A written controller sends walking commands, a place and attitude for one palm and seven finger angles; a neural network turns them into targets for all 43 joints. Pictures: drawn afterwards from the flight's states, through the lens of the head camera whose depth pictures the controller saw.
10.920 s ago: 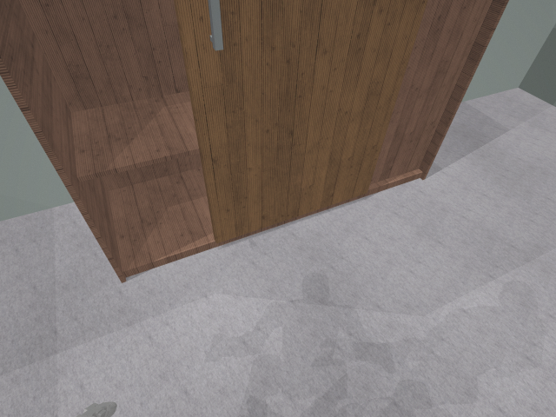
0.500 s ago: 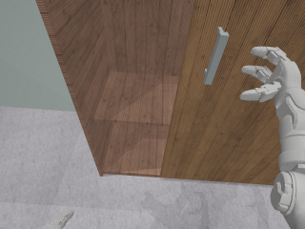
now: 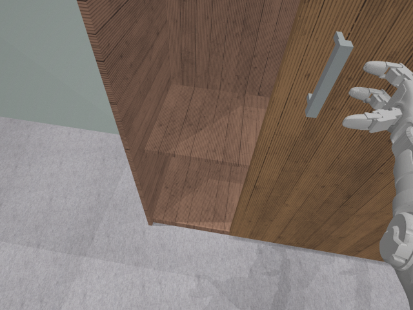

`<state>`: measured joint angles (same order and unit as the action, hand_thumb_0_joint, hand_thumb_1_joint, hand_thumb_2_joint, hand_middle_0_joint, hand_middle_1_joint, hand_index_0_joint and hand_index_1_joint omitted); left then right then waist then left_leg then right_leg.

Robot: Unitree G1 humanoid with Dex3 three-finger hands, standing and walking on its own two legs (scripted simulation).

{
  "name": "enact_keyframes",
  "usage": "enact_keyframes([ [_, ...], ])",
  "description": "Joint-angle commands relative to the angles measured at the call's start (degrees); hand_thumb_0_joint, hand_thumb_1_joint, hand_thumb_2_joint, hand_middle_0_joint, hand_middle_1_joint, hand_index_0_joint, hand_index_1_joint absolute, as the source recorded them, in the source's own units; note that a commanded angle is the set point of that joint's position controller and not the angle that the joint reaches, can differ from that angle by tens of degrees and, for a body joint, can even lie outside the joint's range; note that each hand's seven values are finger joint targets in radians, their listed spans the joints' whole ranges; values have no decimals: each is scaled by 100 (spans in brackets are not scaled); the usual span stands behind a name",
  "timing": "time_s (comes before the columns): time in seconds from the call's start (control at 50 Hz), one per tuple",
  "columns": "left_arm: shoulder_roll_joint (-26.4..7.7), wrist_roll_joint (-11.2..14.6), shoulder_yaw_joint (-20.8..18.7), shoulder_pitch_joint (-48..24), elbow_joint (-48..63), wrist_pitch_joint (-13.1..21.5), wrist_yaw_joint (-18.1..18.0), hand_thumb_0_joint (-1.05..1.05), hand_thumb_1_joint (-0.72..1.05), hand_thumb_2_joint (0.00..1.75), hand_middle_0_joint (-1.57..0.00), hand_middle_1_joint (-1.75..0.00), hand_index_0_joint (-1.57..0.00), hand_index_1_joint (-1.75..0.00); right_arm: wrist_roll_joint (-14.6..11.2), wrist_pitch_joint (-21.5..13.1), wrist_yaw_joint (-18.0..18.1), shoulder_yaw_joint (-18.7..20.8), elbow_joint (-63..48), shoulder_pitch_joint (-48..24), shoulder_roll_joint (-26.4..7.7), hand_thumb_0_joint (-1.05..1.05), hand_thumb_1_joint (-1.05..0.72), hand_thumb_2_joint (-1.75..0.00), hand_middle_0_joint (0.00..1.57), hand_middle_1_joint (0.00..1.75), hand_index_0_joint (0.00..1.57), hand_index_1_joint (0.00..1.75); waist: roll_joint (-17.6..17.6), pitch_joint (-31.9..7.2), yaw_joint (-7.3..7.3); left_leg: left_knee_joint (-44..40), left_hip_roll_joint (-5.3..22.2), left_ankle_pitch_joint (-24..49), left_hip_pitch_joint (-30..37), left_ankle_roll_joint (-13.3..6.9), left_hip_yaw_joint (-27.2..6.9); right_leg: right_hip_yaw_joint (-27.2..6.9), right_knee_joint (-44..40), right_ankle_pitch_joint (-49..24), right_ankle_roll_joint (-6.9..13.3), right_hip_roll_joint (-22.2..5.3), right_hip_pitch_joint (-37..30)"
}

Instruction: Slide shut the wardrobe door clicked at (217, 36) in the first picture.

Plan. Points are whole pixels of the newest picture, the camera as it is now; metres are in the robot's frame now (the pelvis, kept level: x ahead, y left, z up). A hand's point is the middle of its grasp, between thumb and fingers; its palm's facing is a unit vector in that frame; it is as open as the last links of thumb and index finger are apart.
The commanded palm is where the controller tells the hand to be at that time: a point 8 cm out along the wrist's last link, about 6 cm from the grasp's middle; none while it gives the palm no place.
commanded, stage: move the hooked fingers beside the handle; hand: right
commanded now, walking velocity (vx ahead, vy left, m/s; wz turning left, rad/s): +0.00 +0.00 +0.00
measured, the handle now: (324, 76) +0.53 -0.12 +0.20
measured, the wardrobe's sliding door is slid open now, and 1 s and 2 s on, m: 0.39 0.39 0.39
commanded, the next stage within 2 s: feel for the door with the fingertips in 0.80 s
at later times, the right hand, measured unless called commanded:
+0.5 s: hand (368, 100) +0.46 -0.19 +0.21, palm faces +0.04 +1.00 +0.00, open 14.0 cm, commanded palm +0.45 -0.24 +0.21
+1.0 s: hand (374, 102) +0.47 -0.20 +0.20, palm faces +0.03 +1.00 +0.00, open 14.0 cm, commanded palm +0.45 -0.25 +0.20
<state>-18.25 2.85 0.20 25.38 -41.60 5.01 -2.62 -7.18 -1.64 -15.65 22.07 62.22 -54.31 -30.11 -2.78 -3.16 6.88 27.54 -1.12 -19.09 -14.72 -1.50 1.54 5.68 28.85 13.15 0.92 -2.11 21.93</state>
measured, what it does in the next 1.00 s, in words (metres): stands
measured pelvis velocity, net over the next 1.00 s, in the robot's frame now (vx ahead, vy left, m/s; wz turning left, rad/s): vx -0.01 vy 0.00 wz -0.01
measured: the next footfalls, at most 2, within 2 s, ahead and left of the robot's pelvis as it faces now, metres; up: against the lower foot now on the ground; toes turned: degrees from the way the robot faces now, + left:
none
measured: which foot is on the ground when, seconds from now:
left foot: down 0.00-1.00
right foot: down 0.00-1.00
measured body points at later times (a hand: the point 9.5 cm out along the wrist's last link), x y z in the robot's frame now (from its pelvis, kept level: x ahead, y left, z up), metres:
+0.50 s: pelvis -0.01 +0.00 +0.00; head +0.02 +0.01 +0.45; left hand +0.07 +0.27 -0.12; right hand +0.45 -0.24 +0.21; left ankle -0.06 +0.10 -0.74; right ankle +0.01 -0.11 -0.74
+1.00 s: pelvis -0.01 +0.00 +0.00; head +0.03 +0.01 +0.45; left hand +0.01 +0.28 -0.12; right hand +0.47 -0.26 +0.21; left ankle -0.06 +0.10 -0.74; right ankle +0.01 -0.11 -0.74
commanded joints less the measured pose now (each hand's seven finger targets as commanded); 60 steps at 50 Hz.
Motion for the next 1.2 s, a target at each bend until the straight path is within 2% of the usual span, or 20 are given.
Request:
enact_keyframes([
  [0.0,-827,19,-341,-1,722,220,-51,0,90,90,-20,-30,-20,-30,-126,-603,-9,334,-2252,-2798,-1770,0,50,-30,30,120,30,120,-70,-2307,-268,-171,-29,3316,144,66,-89,-436,140,-2272,276,149,-2037],
  [0.04,-769,25,-343,-51,694,267,-56,0,90,90,-20,-30,-20,-30,-134,-677,25,176,-2689,-3058,-1563,0,50,-30,30,120,30,120,-438,-2429,-184,-205,-56,3128,-118,45,-54,-520,181,-2493,249,100,-2523],
  [0.06,-727,28,-341,-71,673,263,-52,0,90,90,-20,-30,-20,-30,-167,-668,26,-87,-2824,-3051,-1282,0,50,-30,30,120,30,120,-441,-2368,-123,-241,-51,3118,-179,45,-38,-507,221,-2597,262,64,-2580],
  [0.1,-744,51,-339,-140,652,289,-35,0,90,90,-20,-30,-20,-30,-223,-505,41,-86,-2685,-2708,-1115,0,50,-30,30,120,30,120,-453,-2177,-159,-268,-83,3009,-336,41,-10,-552,202,-2598,246,66,-2629],
  [0.18,-761,99,-300,-185,508,238,-56,0,90,90,-20,-30,-20,-30,-267,18,48,-376,-1681,-2621,-714,0,50,-30,30,120,30,120,40,-1313,-50,-343,-56,2654,-549,57,30,-491,128,-1830,257,114,-1965],
  [0.22,-777,97,-281,-195,524,210,-67,0,90,90,-20,-30,-20,-30,-231,132,89,-455,-1434,-2653,-681,0,50,-30,30,120,30,120,216,-1171,-38,-342,-27,2453,-603,65,28,-499,93,-1541,264,136,-1733],
  [0.32,-774,37,-244,-196,542,215,-94,0,90,90,-20,-30,-20,-30,-200,-293,331,-149,-1602,-3287,-1103,0,50,-30,30,120,30,120,404,-1694,-20,-238,11,2459,-404,74,-43,-573,140,-1518,266,153,-1812],
  [0.36,-739,19,-236,-235,559,248,-101,0,90,90,-20,-30,-20,-30,-211,-552,362,-244,-1894,-3652,-1046,0,50,-30,30,120,30,120,314,-1986,22,-201,25,2555,-318,82,-78,-566,201,-1639,278,144,-1978],
  [0.38,-758,19,-227,-229,535,272,-102,0,90,90,-20,-30,-20,-30,-151,-624,376,-93,-1817,-3713,-1258,0,50,-30,30,120,30,120,178,-2049,1,-185,15,2558,-336,79,-97,-588,208,-1624,265,149,-2047],
  [0.48,-770,44,-179,-168,497,296,-84,0,90,90,-20,-30,-20,-30,34,-581,312,-123,-1103,-3581,-1381,0,50,-30,30,120,30,120,-69,-1757,-8,-215,27,2384,-454,56,-118,-569,191,-1397,250,168,-1802],
  [0.54,-807,52,-183,-80,511,256,-97,0,90,90,-20,-30,-20,-30,28,-400,171,-205,-652,-3390,-1354,0,50,-30,30,120,30,120,93,-1532,7,-232,33,2364,-459,62,-114,-547,162,-1245,250,176,-1485],
  [0.62,-851,43,-224,35,560,226,-107,0,90,90,-20,-30,-20,-30,-110,-423,10,-110,-668,-3212,-1378,0,50,-30,30,120,30,120,395,-1651,-2,-243,4,2416,-351,83,-97,-535,153,-1274,259,161,-1429],
  [0.68,-843,29,-254,52,582,235,-101,0,90,90,-20,-30,-20,-30,-212,-610,-43,-88,-1063,-3216,-1297,0,50,-30,30,120,30,120,271,-1903,-30,-216,-26,2590,-272,81,-110,-522,186,-1490,268,158,-1633],
  [0.76,-823,17,-274,126,510,219,-92,0,90,90,-20,-30,-20,-30,-143,-725,22,37,-1392,-3400,-1541,0,50,-30,30,120,30,120,24,-1915,-21,-248,-24,2468,-366,72,-90,-535,193,-1561,270,129,-1755],
  [0.78,-847,12,-284,142,517,235,-74,0,90,90,-20,-30,-20,-30,-109,-738,50,266,-1484,-3294,-1788,0,50,-30,30,120,30,120,5,-2043,-102,-236,-44,2553,-294,70,-96,-549,192,-1632,272,139,-1806],
  [0.82,-825,26,-273,110,546,242,-75,0,90,90,-20,-30,-20,-30,-82,-696,52,174,-1509,-3206,-1681,0,50,-30,30,120,30,120,-153,-1985,-108,-247,-45,2437,-351,56,-70,-550,155,-1570,249,137,-1850],
  [0.88,-847,43,-259,143,493,222,-80,0,90,90,-20,-30,-20,-30,-67,-563,33,147,-1103,-3072,-1685,0,50,-30,30,120,30,120,108,-1601,-42,-306,-56,2309,-435,73,-86,-513,153,-1339,288,135,-1558],
  [1.02,-805,30,-304,81,595,294,-40,0,90,90,-20,-30,-20,-30,-207,-540,-32,-59,-1686,-2961,-1216,0,50,-30,30,120,30,120,-170,-2170,-78,-205,-75,2671,-448,41,-31,-575,259,-1933,234,110,-2160],
  [1.06,-777,33,-300,52,547,278,-34,0,90,90,-20,-30,-20,-30,-311,-490,-11,-250,-1592,-2982,-900,0,50,-30,30,120,30,120,166,-1897,0,-234,-76,2614,-490,54,11,-557,264,-1834,253,91,-1984],
  [1.18,-749,52,-285,-75,562,271,5,0,90,90,-20,-30,-20,-30,-220,-280,320,-442,-1708,-3209,-591,0,50,-30,30,120,30,120,-64,-1654,1,-179,-69,2274,-802,48,37,-610,235,-1666,223,101,-1970],
])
